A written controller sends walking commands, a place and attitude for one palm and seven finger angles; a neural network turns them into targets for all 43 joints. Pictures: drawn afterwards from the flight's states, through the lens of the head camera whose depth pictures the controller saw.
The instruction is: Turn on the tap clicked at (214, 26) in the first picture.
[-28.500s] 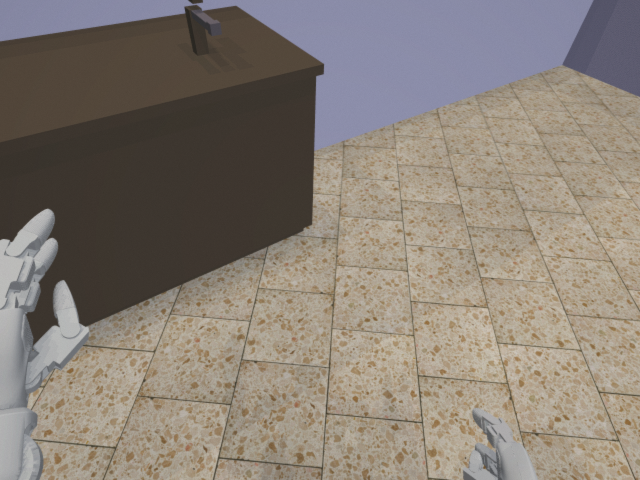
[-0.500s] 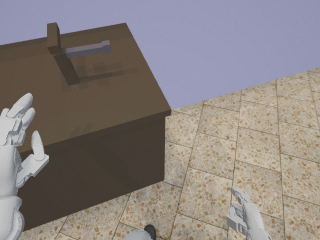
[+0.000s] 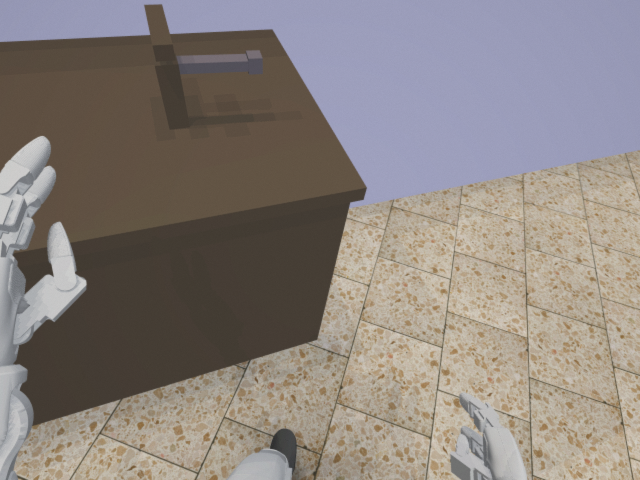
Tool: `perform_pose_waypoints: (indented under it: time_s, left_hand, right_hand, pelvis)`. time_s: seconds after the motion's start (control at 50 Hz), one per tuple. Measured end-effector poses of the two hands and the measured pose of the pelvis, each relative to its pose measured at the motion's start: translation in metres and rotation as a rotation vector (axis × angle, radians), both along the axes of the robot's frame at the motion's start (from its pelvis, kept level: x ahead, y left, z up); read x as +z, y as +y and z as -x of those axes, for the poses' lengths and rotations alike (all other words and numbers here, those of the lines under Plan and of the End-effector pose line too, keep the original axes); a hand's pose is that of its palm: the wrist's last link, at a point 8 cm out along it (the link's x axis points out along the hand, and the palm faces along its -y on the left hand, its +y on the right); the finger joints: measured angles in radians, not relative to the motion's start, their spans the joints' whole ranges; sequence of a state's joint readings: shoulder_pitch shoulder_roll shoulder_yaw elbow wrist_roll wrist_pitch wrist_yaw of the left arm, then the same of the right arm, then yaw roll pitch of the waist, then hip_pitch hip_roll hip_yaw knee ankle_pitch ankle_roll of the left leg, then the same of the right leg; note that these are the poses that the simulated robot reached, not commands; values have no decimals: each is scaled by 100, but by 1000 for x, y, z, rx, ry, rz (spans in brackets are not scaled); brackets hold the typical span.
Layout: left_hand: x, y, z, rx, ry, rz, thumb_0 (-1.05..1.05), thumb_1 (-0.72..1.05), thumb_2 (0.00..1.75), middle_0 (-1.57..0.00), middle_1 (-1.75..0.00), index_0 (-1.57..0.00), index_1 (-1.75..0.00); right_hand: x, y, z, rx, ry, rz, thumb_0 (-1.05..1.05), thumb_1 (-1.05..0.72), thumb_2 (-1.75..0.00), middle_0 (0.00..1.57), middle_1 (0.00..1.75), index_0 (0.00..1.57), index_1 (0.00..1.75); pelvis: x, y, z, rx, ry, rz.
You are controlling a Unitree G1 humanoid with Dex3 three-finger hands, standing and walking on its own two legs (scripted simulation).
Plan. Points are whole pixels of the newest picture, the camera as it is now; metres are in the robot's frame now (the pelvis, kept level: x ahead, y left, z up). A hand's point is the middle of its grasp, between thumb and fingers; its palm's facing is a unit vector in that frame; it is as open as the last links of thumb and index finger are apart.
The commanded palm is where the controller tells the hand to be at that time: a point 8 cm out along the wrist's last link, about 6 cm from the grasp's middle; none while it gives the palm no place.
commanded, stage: stop stepping back and stand still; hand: left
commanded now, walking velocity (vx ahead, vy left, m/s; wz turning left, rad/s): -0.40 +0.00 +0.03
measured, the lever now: (254, 62) +0.73 +0.18 +0.13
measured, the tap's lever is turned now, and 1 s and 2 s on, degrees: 86 86 86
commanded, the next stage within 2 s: stand and check the lever's angle in 1.28 s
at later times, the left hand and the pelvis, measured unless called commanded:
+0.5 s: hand out of the picture +0.14 +0.25 +0.19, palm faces +0.24 -0.89 -0.38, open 7.5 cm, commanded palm +0.10 +0.32 +0.19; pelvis -0.07 +0.04 +0.02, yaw -2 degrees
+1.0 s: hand out of the picture +0.16 +0.28 +0.19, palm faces +0.41 -0.82 -0.40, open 7.5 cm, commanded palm +0.11 +0.32 +0.19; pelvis -0.05 +0.04 +0.01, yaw +0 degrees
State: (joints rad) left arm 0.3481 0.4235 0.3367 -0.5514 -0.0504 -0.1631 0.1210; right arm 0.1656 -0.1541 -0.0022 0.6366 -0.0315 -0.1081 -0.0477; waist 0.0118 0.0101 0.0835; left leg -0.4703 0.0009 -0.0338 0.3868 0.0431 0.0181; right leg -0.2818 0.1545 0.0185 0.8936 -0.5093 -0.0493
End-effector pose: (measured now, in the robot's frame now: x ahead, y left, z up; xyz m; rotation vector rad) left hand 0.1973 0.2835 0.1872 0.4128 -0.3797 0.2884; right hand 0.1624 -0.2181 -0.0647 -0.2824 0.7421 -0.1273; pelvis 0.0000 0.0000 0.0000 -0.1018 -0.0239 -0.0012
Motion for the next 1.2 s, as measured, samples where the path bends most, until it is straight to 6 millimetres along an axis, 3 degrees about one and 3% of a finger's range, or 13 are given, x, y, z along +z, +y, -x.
perform_pose_waypoints:
  time_s: [0.08,0.18,0.26,0.32,0.38,0.46,0.54,0.6,0.68,0.78,0.86,1.02,1.2]
  left_hand:
    - [23,-2,41,-12,-21,-76,1,89,90,-21,-30,-20,-30]
    - [23,13,80,-3,-35,-67,1,88,90,-21,-30,-21,-30]
    - [-4,49,74,81,-33,63,0,88,90,-21,-30,-21,-30]
    - [-29,64,60,127,41,162,1,89,90,-21,-30,-20,-30]
    - [-31,50,59,77,121,170,1,89,90,-20,-30,-20,-30]
    - [1,19,80,-60,114,63,2,89,90,-21,-30,-20,-30]
    - [31,16,99,-37,93,-102,1,89,90,-21,-30,-20,-30]
    - [29,27,106,66,99,-150,1,88,90,-22,-30,-21,-30]
    - [9,40,102,177,111,-14,1,89,90,-21,-30,-21,-30]
    - [-18,24,88,146,141,128,1,89,90,-21,-30,-20,-30]
    - [-11,12,82,47,86,97,1,89,90,-21,-30,-20,-30]
    - [17,43,75,114,71,-55,1,88,90,-22,-30,-21,-30]
    - [-14,45,72,110,205,53,1,89,90,-21,-30,-20,-30]
  right_hand:
    - [-4,28,11,39,-32,-86,1,-90,-90,21,30,20,30]
    - [-17,43,34,7,-9,-109,1,-90,-90,21,30,20,30]
    - [-10,46,53,-3,3,-57,1,-90,-90,21,30,20,30]
    - [-8,45,65,-28,-15,-35,1,-90,-90,21,30,20,30]
    - [6,46,81,-53,-42,-49,1,-90,-90,21,30,20,30]
    - [17,44,103,-71,-37,-67,1,-90,-90,21,30,20,30]
    - [7,32,112,-90,13,-78,1,-90,-90,21,30,20,30]
    - [-13,19,111,-92,47,-79,1,-90,-90,21,30,20,30]
    - [-21,6,111,-101,78,-78,1,-90,-90,21,30,20,30]
    - [-10,-3,98,-97,23,-40,1,-90,-90,21,30,20,30]
    - [-3,-5,78,-93,-41,-5,1,-90,-90,21,30,20,30]
    - [2,21,44,-67,-69,-59,1,-90,-90,20,30,20,30]
    - [-1,54,36,-18,-51,-104,1,-90,-90,21,30,20,30]
  pelvis:
    - [0,8,19,-1,41,-31]
    - [-6,26,31,-15,2,-39]
    - [-7,37,37,-11,-3,-56]
    - [-9,48,56,-12,-22,-80]
    - [2,50,70,-27,-30,-95]
    - [16,46,75,-34,-15,-85]
    - [19,38,72,-29,6,-81]
    - [10,33,75,-30,11,-95]
    - [11,30,72,-9,-14,-106]
    - [11,29,65,11,-45,-119]
    - [3,34,58,13,-53,-94]
    - [7,42,50,-5,-24,-91]
    - [9,54,48,-7,-20,-92]
